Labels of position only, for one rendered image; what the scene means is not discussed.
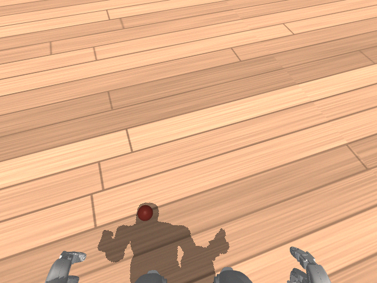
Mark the right robot hand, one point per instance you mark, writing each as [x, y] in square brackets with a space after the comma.
[314, 273]

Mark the left robot hand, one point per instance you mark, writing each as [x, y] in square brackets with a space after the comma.
[61, 267]

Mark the ball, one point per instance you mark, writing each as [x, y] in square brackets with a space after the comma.
[145, 212]

